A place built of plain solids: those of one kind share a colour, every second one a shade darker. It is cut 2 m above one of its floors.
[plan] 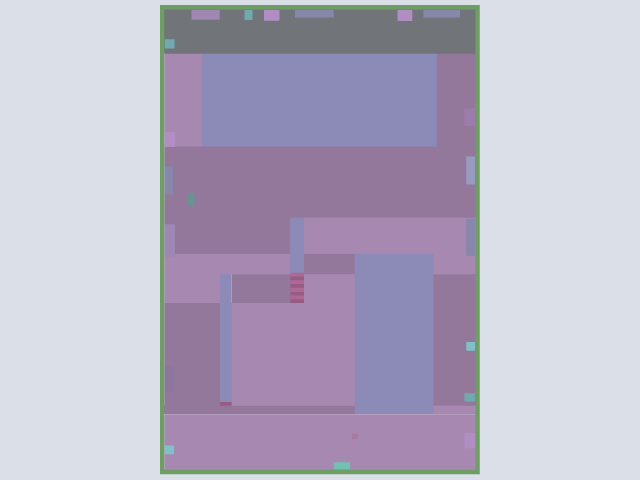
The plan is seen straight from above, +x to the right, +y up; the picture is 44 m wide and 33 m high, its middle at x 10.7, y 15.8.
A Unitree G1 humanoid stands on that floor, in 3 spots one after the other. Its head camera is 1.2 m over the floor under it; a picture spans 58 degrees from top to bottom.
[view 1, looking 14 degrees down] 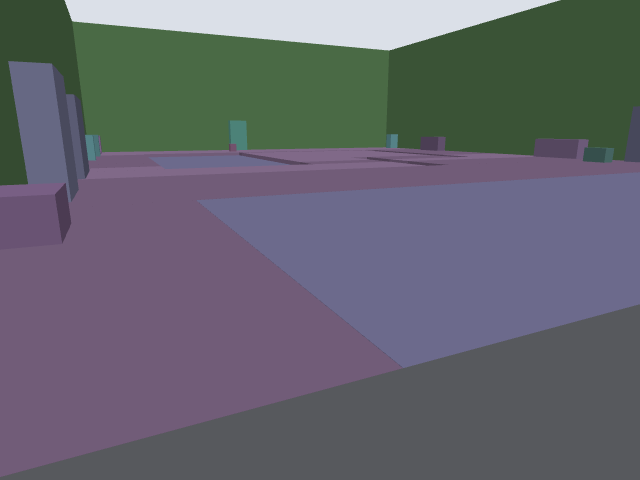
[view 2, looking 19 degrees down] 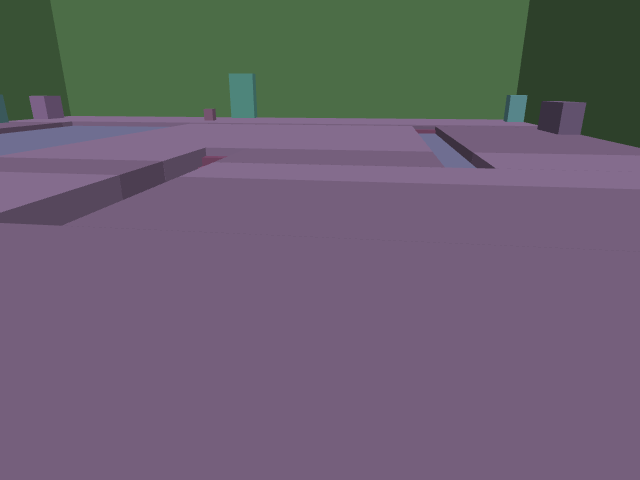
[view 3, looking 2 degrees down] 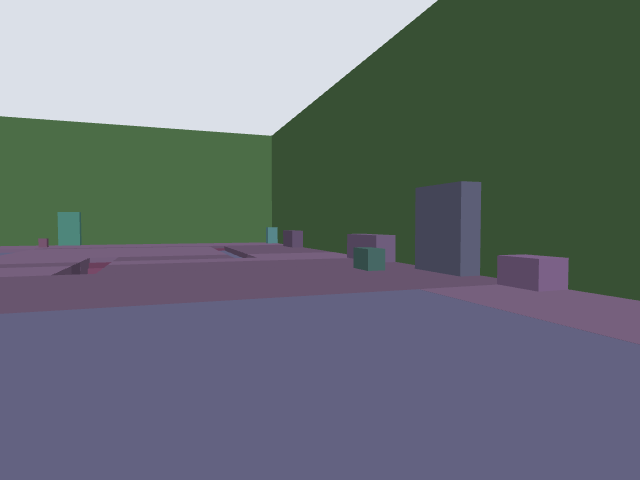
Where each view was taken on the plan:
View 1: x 19.99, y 30.26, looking -115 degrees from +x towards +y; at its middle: bay_floor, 4.97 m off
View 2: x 5.69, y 20.85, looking -82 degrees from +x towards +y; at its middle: floor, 3.69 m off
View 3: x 7.09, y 29.17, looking -110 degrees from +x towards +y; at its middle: wall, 20.76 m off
